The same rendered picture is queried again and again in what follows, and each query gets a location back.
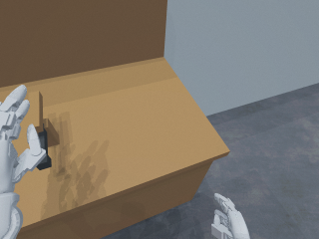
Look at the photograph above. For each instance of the robot left hand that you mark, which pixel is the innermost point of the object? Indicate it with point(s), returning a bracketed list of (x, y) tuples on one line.
[(12, 112)]

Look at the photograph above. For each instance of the robot right hand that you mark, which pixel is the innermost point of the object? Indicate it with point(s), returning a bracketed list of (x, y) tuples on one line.
[(233, 225)]

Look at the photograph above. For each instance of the tap lever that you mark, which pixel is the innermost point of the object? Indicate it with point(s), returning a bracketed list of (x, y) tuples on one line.
[(47, 161)]

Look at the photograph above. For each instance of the left robot forearm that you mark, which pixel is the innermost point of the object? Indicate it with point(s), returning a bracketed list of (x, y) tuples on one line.
[(11, 217)]

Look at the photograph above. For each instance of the counter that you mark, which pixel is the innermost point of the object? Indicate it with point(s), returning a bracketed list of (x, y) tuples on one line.
[(126, 139)]

